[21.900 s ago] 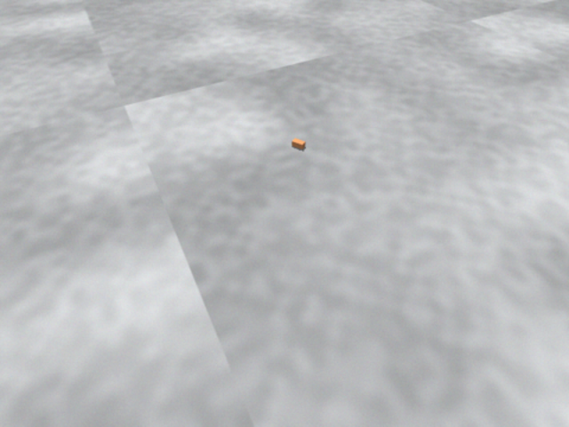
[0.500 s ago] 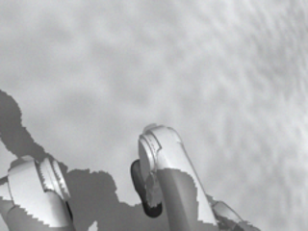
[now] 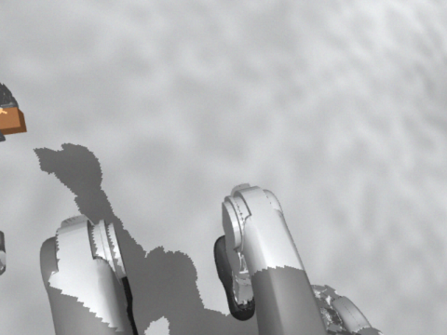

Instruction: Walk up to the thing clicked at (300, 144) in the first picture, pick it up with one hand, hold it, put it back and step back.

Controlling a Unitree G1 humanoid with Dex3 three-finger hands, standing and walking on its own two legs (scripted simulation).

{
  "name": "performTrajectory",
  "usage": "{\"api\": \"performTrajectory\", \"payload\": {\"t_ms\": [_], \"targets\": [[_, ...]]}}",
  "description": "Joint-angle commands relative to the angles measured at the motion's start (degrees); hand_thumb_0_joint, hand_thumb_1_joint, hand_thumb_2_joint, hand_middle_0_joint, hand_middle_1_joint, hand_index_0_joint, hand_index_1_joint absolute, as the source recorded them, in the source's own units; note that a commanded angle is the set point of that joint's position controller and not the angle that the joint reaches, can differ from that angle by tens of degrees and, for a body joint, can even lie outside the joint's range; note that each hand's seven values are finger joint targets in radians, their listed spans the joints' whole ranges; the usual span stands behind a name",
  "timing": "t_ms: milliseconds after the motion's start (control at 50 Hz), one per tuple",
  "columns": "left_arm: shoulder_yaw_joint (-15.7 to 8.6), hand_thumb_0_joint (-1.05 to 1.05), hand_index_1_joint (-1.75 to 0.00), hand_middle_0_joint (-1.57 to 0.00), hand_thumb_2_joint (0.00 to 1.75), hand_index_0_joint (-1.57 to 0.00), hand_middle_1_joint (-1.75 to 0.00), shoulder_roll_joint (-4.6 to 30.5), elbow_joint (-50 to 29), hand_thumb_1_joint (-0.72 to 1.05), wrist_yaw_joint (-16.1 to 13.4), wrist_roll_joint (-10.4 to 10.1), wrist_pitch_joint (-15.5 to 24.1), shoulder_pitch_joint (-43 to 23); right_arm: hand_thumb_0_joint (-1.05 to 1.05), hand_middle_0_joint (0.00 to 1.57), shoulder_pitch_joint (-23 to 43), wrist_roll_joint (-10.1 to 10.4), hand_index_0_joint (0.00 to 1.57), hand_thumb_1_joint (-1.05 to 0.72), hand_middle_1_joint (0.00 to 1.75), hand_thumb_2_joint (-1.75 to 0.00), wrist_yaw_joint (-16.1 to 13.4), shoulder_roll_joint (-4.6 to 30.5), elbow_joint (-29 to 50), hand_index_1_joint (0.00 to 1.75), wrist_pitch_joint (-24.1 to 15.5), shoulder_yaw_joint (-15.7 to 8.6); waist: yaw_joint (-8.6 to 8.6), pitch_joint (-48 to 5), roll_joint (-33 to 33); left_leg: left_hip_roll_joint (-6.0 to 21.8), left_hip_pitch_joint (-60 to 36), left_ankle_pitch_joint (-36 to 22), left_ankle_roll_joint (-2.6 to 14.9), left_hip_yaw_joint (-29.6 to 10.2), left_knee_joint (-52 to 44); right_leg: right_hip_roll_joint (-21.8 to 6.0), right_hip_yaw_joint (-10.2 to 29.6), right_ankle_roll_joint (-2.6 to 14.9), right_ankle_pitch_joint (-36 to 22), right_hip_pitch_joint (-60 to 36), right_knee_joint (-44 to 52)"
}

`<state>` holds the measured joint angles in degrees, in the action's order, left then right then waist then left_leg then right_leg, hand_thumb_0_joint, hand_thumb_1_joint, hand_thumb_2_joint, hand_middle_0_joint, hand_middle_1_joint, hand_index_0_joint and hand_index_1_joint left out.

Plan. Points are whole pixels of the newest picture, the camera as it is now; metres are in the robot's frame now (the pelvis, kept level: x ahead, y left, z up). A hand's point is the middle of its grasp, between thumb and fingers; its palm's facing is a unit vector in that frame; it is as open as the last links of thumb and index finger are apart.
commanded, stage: lift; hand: left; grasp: from above
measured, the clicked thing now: out of the picture +0.49 +0.33 -0.19
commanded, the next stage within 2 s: hold in 1.80 s
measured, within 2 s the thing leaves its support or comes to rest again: neither
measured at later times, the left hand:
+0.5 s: hand out of the picture +0.43 +0.34 -0.06, palm faces -0.45 -0.12 -0.88, open 6.6 cm
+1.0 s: hand out of the picture +0.35 +0.32 +0.13, palm faces -0.40 -0.15 -0.90, open 6.6 cm
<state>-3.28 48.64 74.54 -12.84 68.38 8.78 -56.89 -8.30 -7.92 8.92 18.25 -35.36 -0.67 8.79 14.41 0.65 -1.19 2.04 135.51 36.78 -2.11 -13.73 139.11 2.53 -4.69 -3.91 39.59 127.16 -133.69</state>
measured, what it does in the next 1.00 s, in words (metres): rises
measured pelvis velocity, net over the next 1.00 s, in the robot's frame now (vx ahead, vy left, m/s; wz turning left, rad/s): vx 0.00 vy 0.00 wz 0.14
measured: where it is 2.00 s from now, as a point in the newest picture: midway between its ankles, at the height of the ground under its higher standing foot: (182, 308)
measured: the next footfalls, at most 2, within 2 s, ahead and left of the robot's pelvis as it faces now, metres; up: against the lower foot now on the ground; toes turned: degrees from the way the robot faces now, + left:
none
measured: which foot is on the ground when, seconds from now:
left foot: down 0.00-1.00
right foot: down 0.00-1.00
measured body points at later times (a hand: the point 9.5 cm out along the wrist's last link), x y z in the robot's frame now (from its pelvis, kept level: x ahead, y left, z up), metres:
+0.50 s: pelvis -0.01 +0.00 +0.05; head +0.21 +0.07 +0.44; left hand +0.45 +0.34 -0.01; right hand +0.09 -0.27 -0.06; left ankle +0.08 +0.14 -0.29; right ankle +0.10 -0.13 -0.29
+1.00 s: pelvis +0.00 +0.00 +0.20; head +0.14 +0.05 +0.62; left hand +0.37 +0.33 +0.19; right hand +0.17 -0.24 +0.08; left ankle +0.08 +0.14 -0.29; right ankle +0.10 -0.13 -0.29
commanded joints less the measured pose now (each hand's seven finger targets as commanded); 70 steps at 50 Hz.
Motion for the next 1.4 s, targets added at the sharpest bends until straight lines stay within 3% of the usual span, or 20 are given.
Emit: {"api": "performTrajectory", "payload": {"t_ms": [0,140,220,260,320,360,440,520,580,640,680,780,840,940,1020,1140,1200,1220,1280,1380], "targets": [[-2.24,0.0,-0.11,-1.32,0.14,-1.36,-0.14,14.9,-10.38,1.02,-1.63,-0.55,-0.46,-19.58,0.0,0.2,-11.69,0.16,0.2,-0.9,0.3,-0.9,-1.64,14.44,0.78,0.3,0.85,-5.87,1.3,-40.81,21.65,-0.04,-31.98,-9.11,2.6,8.76,-14.03,1.59,-5.75,5.86,-13.23,-18.39,14.45],[-2.31,0.0,-0.14,-1.22,0.06,-1.28,-0.2,14.06,-12.51,0.94,1.3,-2.16,-1.74,-16.89,0.0,0.2,-12.49,1.03,0.2,-0.91,0.3,-0.9,-2.62,13.75,0.79,0.3,2.27,-7.11,-0.04,-44.12,21.1,-0.32,-34.55,-10.27,2.79,9.58,-15.97,1.17,-4.95,5.79,-14.11,-20.78,16.0],[-2.77,0.0,-0.16,-1.22,0.12,-1.27,-0.22,13.52,-16.75,0.94,3.94,-4.59,-2.37,-15.56,0.0,0.2,-12.71,1.82,0.2,-0.91,0.3,-0.9,-3.16,13.32,1.42,0.3,2.95,-8.2,-1.86,-45.1,21.44,-0.62,-36.04,-9.16,2.88,10.02,-18.59,0.65,-4.48,5.92,-12.68,-20.76,17.74],[-2.94,0.0,-0.16,-1.22,0.11,-1.28,-0.22,12.97,-16.74,0.95,5.17,-4.64,-2.75,-13.02,0.0,0.2,-13.24,2.15,0.2,-0.91,0.3,-0.9,-3.46,13.83,1.33,0.3,3.43,-9.05,-2.29,-43.39,20.17,-0.86,-36.5,-8.69,2.84,9.99,-19.43,0.51,-4.5,6.31,-11.57,-19.88,18.87],[-3.91,0.0,-0.16,-1.2,0.11,-1.26,-0.22,13.52,-22.89,0.93,6.34,-4.79,-2.37,-11.91,0.0,0.2,-12.86,3.03,0.2,-0.91,0.3,-0.9,-3.63,13.28,1.74,0.3,3.96,-10.07,-4.23,-47.97,22.15,-1.0,-40.71,-10.2,2.61,9.93,-21.56,0.07,-3.86,6.5,-12.62,-21.0,18.66],[-2.83,0.0,-0.15,-1.22,0.11,-1.28,-0.21,10.9,-25.07,0.96,7.27,-6.0,-1.99,-11.2,0.0,0.2,-12.95,3.43,0.2,-0.91,0.3,-0.9,-3.86,12.39,1.37,0.3,4.28,-10.72,-3.96,-48.29,20.58,-0.93,-41.4,-10.43,2.92,10.17,-22.37,-0.04,-3.37,6.24,-12.93,-21.83,20.0],[-3.44,0.0,-0.18,-1.2,0.15,-1.26,-0.23,10.79,-28.62,0.93,8.17,-7.85,-1.56,-8.46,0.0,0.2,-12.8,4.28,0.2,-0.91,0.3,-0.9,-4.46,10.91,1.77,0.3,4.6,-11.53,-5.05,-48.74,17.09,-0.98,-40.89,-7.81,3.77,10.92,-24.95,-0.1,-1.96,5.68,-11.22,-24.74,23.48],[-1.64,0.0,-0.15,-1.17,0.11,-1.23,-0.21,7.26,-29.97,0.89,9.24,-9.49,-1.47,-4.76,0.0,0.2,-11.74,5.0,0.2,-0.9,0.3,-0.9,-5.39,10.32,1.75,0.3,4.49,-12.31,-5.48,-45.02,14.46,-0.85,-42.07,-3.57,3.91,10.38,-28.96,-0.17,-1.65,5.71,-7.52,-24.78,27.05],[-0.14,0.0,-0.15,-1.15,0.08,-1.22,-0.22,4.99,-35.34,0.88,10.24,-10.79,-1.62,-3.93,0.0,0.2,-10.68,5.6,0.2,-0.9,0.3,-0.9,-6.09,9.72,2.73,0.3,4.33,-12.65,-5.89,-45.73,15.89,-0.42,-45.15,-0.61,3.79,9.43,-33.47,-0.17,-1.64,5.58,-6.35,-26.79,28.94],[-0.54,0.0,-0.17,-1.15,0.09,-1.22,-0.23,5.65,-38.79,0.89,11.13,-11.76,-2.16,-0.25,0.0,0.2,-10.03,6.22,0.2,-0.9,0.3,-0.9,-6.98,9.4,3.29,0.3,4.29,-12.91,-7.17,-46.99,13.59,-0.49,-48.34,-1.37,3.83,9.76,-35.89,-0.15,-0.98,5.46,-6.29,-30.72,32.65],[-1.37,0.0,-0.17,-1.16,0.11,-1.22,-0.23,6.12,-41.82,0.9,11.27,-12.0,-2.51,0.79,0.0,0.2,-9.56,6.65,0.2,-0.9,0.3,-0.9,-7.55,9.12,3.35,0.3,4.34,-13.31,-7.68,-49.19,13.5,-0.43,-51.98,-4.24,3.76,9.95,-37.09,-0.45,-0.61,5.3,-8.9,-33.59,34.06],[-1.52,0.0,-0.18,-1.15,0.15,-1.2,-0.23,4.03,-44.53,0.87,11.1,-12.41,-3.81,6.58,0.0,0.2,-7.78,7.44,0.2,-0.89,0.3,-0.9,-8.74,8.07,3.08,0.3,4.45,-13.31,-8.59,-46.79,12.71,-0.17,-58.81,-8.55,3.5,9.41,-43.03,-0.92,-0.44,5.12,-12.15,-38.48,38.06],[-0.18,0.0,-0.18,-1.13,0.13,-1.18,-0.23,1.84,-46.31,0.85,10.94,-12.32,-5.06,7.65,0.0,0.2,-6.81,7.73,0.2,-0.89,0.3,-0.9,-9.31,7.54,3.2,0.3,4.56,-13.46,-8.55,-43.88,13.58,0.26,-63.38,-6.41,3.22,9.12,-48.72,-0.95,-0.17,5.0,-10.79,-41.45,42.58],[0.59,0.0,-0.19,-1.13,0.14,-1.18,-0.25,-1.37,-48.45,0.86,11.44,-13.66,-7.38,17.27,0.0,0.2,-4.74,8.41,0.2,-0.89,0.3,-0.9,-10.02,6.68,3.25,0.3,4.01,-13.5,-10.11,-41.84,11.62,0.38,-70.06,-6.04,2.97,9.43,-56.32,-0.93,0.46,4.83,-10.41,-49.99,49.79],[1.72,0.0,-0.16,-1.12,0.11,-1.17,-0.21,-2.3,-51.89,0.83,11.28,-13.74,-7.93,18.09,0.0,0.2,-3.59,8.96,0.2,-0.89,0.3,-0.9,-10.94,5.78,2.88,0.3,3.1,-13.02,-9.46,-37.93,10.59,0.25,-74.17,-4.56,2.77,9.77,-61.66,-0.8,1.24,4.76,-9.42,-55.66,55.92],[2.95,0.0,-0.16,-1.05,0.06,-1.11,-0.22,-4.53,-48.27,0.76,9.91,-13.25,-6.75,17.91,0.0,0.2,-3.58,9.24,0.2,-0.89,0.3,-0.9,-12.23,5.09,1.2,0.3,0.79,-12.55,-9.06,-30.22,8.11,0.24,-80.25,-2.42,2.63,9.19,-70.68,-0.91,2.57,4.67,-8.21,-62.97,64.52],[5.49,0.0,-0.18,-1.06,0.07,-1.11,-0.23,-8.22,-46.47,0.76,9.53,-13.6,-6.56,20.82,0.0,0.2,-3.74,9.39,0.2,-0.9,0.3,-0.9,-12.47,4.39,1.12,0.3,-0.19,-12.53,-9.11,-28.5,7.09,-0.18,-83.51,-5.17,2.51,10.46,-73.56,-0.98,3.33,4.73,-9.44,-67.24,69.42],[4.61,0.0,-0.18,-1.06,0.07,-1.12,-0.24,-7.56,-45.78,0.77,9.29,-13.72,-6.52,21.93,0.0,0.2,-4.0,9.4,0.2,-0.9,0.3,-0.9,-12.48,4.66,0.93,0.3,-0.53,-12.86,-9.67,-28.75,6.86,-0.17,-84.91,-5.7,2.46,10.68,-74.67,-0.99,3.6,4.63,-9.44,-69.33,70.99],[6.09,0.0,-0.2,-1.07,0.09,-1.13,-0.26,-9.62,-44.69,0.78,8.41,-12.97,-6.86,24.3,0.0,0.2,-4.26,9.72,0.2,-0.9,0.3,-0.9,-12.55,4.05,0.94,0.3,-1.02,-12.87,-10.13,-27.94,5.8,-0.68,-87.74,-10.32,2.32,11.97,-76.89,-0.83,4.13,4.72,-12.57,-73.95,74.82],[6.62,0.0,-0.2,-1.07,0.08,-1.13,-0.26,-10.47,-42.97,0.77,6.25,-11.75,-6.86,21.79,0.0,0.2,-4.9,9.83,0.2,-0.9,0.3,-0.9,-12.76,3.89,0.57,0.3,-1.59,-12.92,-10.0,-24.64,5.45,-1.34,-91.58,-11.28,2.32,13.02,-81.86,-0.5,4.85,4.48,-13.13,-78.51,80.22]]}}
